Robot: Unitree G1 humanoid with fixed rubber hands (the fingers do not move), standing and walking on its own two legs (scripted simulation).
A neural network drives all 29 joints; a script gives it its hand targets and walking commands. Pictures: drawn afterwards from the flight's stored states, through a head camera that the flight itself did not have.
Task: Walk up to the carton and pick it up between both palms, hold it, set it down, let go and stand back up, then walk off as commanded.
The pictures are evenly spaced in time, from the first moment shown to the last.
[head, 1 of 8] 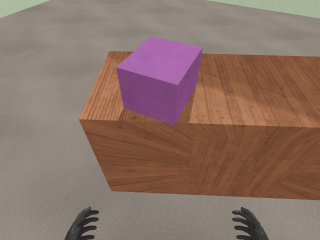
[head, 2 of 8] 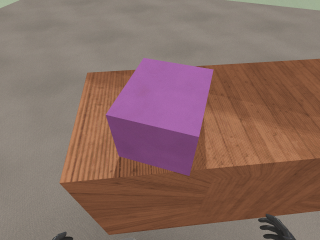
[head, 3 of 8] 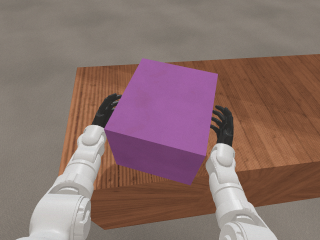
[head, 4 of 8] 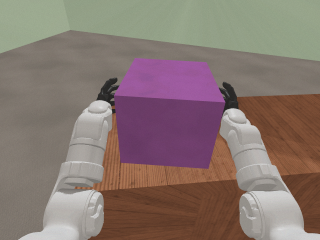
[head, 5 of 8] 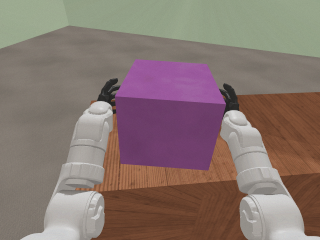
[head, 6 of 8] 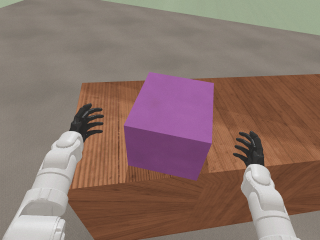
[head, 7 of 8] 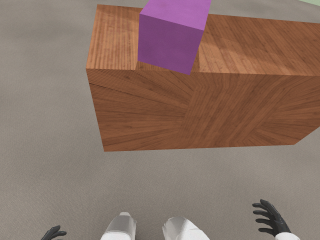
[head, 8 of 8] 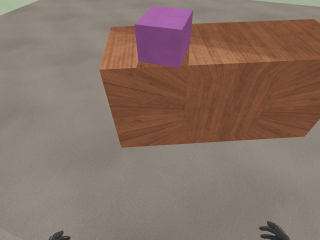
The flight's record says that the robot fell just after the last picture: no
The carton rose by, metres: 0.16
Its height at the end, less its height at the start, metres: +0.00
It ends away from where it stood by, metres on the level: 0.03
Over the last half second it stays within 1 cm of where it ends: yes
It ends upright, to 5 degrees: yes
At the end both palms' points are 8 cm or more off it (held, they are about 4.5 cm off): yes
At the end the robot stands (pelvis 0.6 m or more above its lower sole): yes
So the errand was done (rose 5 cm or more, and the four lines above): yes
